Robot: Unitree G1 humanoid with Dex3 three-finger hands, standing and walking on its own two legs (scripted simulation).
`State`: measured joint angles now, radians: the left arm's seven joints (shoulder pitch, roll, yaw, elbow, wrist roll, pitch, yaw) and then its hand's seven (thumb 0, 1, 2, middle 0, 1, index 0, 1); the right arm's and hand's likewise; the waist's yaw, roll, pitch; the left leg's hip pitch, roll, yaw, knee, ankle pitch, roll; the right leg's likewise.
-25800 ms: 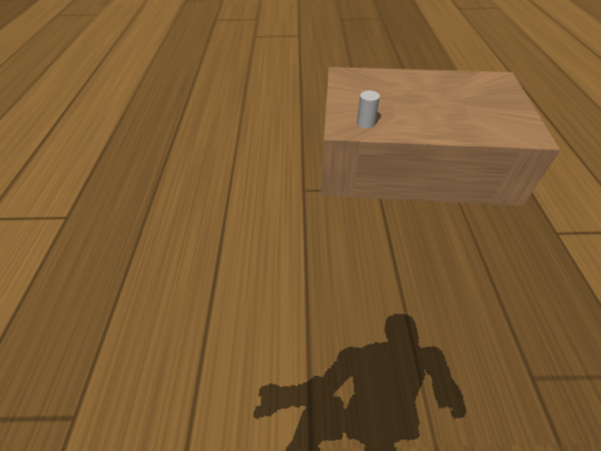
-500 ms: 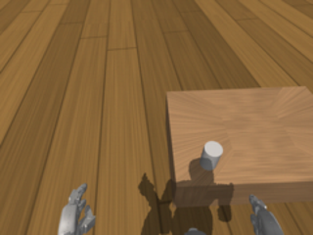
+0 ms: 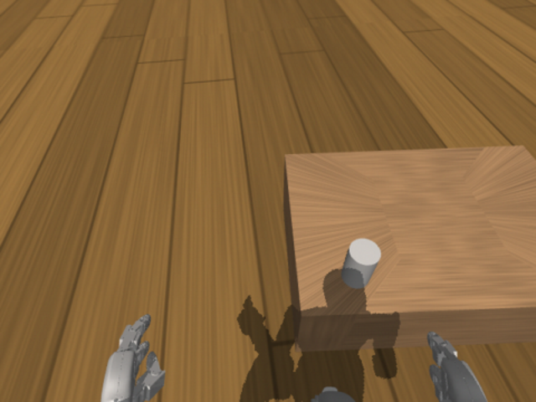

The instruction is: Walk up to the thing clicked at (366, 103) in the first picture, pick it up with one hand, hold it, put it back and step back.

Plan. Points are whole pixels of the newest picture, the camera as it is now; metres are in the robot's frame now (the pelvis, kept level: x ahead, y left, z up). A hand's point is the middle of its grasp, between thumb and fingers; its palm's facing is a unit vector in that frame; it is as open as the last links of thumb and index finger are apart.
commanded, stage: home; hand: right
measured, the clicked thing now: (359, 264) +0.51 -0.21 -0.32
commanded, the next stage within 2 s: stand in 0.96 s
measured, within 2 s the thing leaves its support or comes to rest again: neither
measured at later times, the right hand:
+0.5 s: hand (405, 387) +0.17 -0.17 -0.05, palm faces +0.06 +0.98 -0.19, open 17.4 cm
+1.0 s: hand out of the picture +0.09 -0.25 -0.10, palm faces -0.01 +0.94 -0.33, open 17.5 cm
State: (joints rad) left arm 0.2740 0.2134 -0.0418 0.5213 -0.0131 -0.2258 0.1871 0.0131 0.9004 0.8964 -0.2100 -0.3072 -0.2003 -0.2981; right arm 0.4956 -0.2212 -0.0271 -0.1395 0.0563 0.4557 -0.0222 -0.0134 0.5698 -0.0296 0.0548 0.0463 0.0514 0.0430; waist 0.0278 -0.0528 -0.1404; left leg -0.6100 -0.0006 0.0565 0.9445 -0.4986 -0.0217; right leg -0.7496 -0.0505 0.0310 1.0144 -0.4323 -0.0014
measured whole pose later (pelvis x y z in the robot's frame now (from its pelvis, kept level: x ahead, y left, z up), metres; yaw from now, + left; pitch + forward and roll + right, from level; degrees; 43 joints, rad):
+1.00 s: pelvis +0.01 -0.01 +0.05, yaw +0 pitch -2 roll +1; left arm 0.18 0.31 0.04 0.99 0.04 -0.01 0.00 0.01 0.91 0.90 -0.21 -0.31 -0.20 -0.30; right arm 0.24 -0.32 -0.02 0.87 -0.04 0.00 -0.03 -0.01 0.55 -0.04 0.06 0.05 0.05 0.04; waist -0.01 0.02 0.05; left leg -0.20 0.05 0.01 0.58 -0.35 -0.05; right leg -0.30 0.01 -0.03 0.61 -0.28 -0.03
